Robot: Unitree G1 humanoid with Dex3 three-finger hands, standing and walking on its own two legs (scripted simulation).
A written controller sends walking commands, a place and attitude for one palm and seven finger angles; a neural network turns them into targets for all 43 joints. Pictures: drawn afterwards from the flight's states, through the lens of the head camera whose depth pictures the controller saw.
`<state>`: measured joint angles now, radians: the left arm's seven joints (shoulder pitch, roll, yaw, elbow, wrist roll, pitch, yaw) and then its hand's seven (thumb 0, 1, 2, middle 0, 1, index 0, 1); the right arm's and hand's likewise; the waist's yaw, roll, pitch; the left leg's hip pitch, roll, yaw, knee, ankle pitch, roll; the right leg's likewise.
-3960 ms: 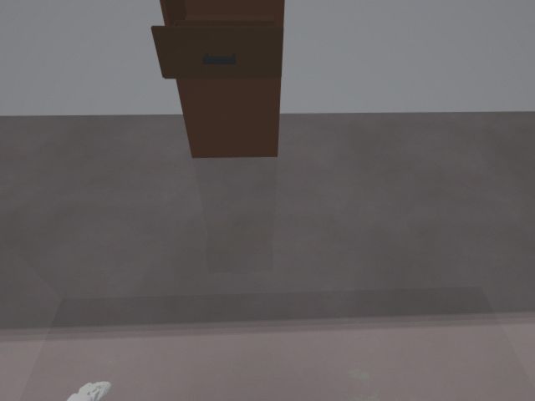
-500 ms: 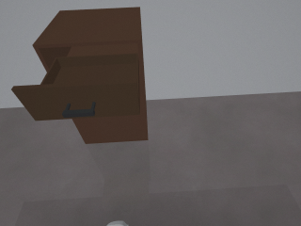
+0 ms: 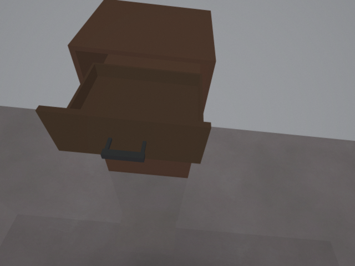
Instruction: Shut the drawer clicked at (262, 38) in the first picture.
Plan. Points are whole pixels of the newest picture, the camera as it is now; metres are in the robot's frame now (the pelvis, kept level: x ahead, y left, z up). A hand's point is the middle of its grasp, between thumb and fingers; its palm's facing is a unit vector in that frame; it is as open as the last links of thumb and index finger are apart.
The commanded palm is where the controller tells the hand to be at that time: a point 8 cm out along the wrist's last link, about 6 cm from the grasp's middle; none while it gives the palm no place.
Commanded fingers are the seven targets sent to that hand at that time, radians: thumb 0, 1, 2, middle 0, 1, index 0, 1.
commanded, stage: take the last steps up to it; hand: left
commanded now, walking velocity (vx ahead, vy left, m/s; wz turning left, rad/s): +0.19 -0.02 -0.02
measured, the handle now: (125, 149) +0.41 +0.18 -0.03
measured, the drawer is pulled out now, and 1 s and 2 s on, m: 0.29 0.29 0.29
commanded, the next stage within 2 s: come to a stop and stand still in 0.16 s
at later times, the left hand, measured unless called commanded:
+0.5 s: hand (131, 247) +0.19 +0.13 -0.17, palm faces -0.01 -0.98 -0.19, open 7.3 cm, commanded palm none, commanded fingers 0.00 0.90 0.90 -0.20 -0.30 -0.20 -0.30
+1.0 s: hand out of the picture +0.01 +0.21 -0.17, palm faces +0.11 -0.97 -0.21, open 7.3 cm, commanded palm none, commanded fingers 0.00 0.90 0.90 -0.20 -0.30 -0.20 -0.30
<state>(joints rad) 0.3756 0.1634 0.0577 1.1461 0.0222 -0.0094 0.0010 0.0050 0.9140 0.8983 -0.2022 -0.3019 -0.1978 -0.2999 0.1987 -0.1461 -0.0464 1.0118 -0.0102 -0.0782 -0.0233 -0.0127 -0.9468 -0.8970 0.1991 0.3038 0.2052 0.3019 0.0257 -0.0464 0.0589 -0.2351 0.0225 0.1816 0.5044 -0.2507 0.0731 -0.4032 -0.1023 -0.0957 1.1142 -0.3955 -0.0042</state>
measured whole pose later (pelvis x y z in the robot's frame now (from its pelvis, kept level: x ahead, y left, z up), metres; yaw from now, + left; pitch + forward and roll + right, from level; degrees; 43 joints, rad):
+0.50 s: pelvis +0.10 -0.03 -0.01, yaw +1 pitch -1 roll +0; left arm 0.12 0.11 0.02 1.05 0.01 -0.02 0.03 0.00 0.91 0.90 -0.20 -0.30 -0.20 -0.30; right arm 0.38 -0.10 -0.03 1.16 0.00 -0.01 -0.03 0.01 -0.91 -0.90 0.20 0.30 0.20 0.30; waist -0.07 0.04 0.07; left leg -0.13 0.03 0.12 0.57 -0.43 -0.01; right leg -0.32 -0.04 -0.12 0.56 -0.23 -0.03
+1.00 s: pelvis +0.02 +0.02 +0.01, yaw +1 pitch +0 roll +0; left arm 0.33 0.21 0.08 1.09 0.03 0.04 0.01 0.00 0.92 0.90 -0.20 -0.30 -0.20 -0.30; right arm 0.30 -0.12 -0.03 1.07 -0.02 0.00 -0.03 0.01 -0.92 -0.90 0.20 0.30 0.20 0.30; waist 0.02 -0.04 -0.03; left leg -0.18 0.00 0.06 0.37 -0.19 0.02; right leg -0.44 0.00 0.01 1.04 -0.28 0.02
